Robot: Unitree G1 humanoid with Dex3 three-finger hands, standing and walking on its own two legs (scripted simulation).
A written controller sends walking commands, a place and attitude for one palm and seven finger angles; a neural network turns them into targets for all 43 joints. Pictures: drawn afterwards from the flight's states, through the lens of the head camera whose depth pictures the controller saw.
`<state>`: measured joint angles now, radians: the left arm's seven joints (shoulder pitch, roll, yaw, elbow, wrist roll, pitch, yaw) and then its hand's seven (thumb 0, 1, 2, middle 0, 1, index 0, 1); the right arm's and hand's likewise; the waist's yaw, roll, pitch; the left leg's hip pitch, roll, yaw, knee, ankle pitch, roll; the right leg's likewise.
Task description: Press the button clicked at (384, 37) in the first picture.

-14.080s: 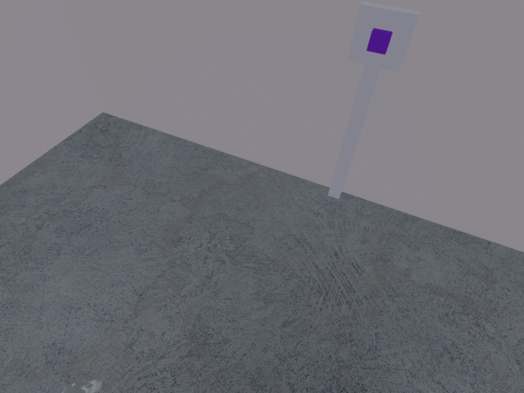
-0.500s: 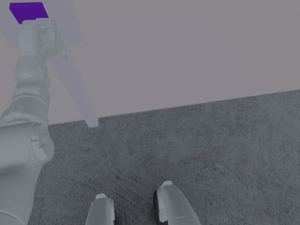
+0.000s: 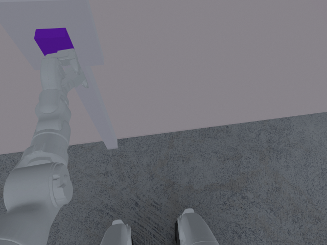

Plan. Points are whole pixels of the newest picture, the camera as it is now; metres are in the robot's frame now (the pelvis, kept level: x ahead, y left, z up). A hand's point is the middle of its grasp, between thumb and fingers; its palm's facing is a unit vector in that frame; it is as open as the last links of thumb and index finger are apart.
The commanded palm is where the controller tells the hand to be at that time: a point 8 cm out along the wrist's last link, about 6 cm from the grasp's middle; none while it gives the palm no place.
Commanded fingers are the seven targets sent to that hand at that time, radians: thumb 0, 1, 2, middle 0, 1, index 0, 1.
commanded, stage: pull the fist back off the button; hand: left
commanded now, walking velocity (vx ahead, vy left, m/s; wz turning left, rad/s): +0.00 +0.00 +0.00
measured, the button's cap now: (56, 43) +0.57 +0.20 +0.11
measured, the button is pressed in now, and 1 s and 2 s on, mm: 0 0 0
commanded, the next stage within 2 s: draw the hand back to the body in 0.46 s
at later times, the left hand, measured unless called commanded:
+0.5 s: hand (81, 101) +0.43 +0.15 +0.08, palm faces +0.07 -1.00 -0.03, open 3.1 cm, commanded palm +0.41 +0.20 +0.08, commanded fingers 0.00 0.90 0.90 -1.30 -1.50 -1.30 -1.50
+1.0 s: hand (50, 121) +0.35 +0.18 +0.13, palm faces +0.07 -1.00 -0.03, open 3.1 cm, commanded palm +0.31 +0.23 +0.15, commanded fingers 0.00 0.90 0.90 -1.30 -1.50 -1.30 -1.50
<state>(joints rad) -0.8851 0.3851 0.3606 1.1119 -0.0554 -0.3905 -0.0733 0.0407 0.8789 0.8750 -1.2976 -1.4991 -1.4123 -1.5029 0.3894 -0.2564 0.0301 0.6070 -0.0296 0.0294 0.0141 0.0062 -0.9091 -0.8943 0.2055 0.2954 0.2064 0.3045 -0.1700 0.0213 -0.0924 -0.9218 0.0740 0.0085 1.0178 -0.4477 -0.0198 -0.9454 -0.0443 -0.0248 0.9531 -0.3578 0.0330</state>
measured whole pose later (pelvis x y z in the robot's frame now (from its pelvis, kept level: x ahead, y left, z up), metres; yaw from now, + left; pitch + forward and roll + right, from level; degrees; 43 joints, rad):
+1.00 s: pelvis +0.03 -0.01 +0.04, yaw +1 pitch +7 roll +0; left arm -0.11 0.23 0.21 0.31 -0.23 -0.24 -0.17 0.01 0.90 0.90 -1.30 -1.50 -1.30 -1.50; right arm 0.28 -0.25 0.02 0.58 0.05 -0.03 -0.05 0.01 -0.91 -0.89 0.20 0.30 0.20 0.30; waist -0.02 0.04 -0.07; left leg -0.46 0.06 0.01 0.75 -0.40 -0.04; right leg -0.51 -0.05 -0.04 0.75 -0.35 0.02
